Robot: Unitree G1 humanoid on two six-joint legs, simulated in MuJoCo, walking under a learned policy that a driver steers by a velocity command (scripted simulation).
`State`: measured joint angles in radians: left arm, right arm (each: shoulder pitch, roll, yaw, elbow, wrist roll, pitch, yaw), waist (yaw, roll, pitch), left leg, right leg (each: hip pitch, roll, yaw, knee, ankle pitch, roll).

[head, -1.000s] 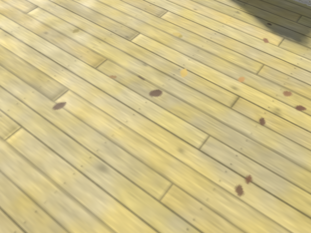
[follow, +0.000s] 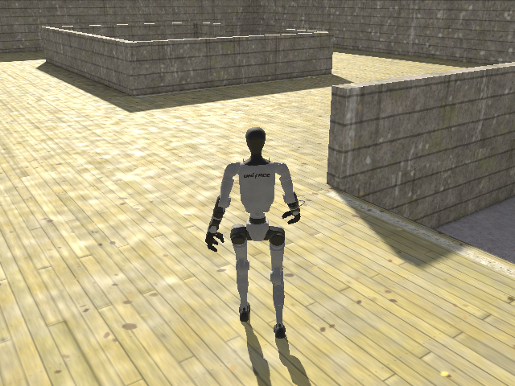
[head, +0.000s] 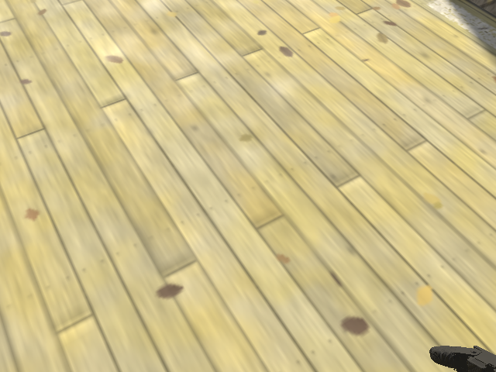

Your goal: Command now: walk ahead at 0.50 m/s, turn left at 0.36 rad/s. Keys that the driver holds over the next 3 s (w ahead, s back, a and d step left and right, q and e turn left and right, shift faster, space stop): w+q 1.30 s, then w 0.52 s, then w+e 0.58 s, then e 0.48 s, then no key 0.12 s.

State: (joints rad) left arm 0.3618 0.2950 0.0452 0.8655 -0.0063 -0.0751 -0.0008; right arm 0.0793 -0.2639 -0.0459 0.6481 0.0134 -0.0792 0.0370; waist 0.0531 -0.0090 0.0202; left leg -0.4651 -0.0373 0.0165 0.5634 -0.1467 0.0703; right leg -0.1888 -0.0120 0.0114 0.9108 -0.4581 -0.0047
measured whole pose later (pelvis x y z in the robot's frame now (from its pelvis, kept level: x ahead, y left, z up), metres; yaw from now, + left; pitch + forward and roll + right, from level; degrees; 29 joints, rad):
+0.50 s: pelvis +0.27 -0.02 +0.00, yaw +15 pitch +2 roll -1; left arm 0.08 0.26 0.04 0.68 0.00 -0.12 -0.01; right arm 0.39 -0.29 -0.06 0.75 0.03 -0.03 -0.02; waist -0.06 0.03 0.00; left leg -0.30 -0.07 -0.15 1.03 -0.49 0.03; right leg -0.41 0.03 0.00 0.53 -0.17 -0.02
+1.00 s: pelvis +0.49 +0.12 -0.01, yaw +34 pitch +2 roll -1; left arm 0.28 0.32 0.06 0.83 -0.02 -0.07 0.00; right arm 0.12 -0.30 -0.07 0.59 0.02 -0.03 0.04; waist 0.05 0.00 0.07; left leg -0.49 -0.04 0.03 0.64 -0.19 0.10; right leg -0.21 -0.07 -0.05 1.06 -0.50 0.03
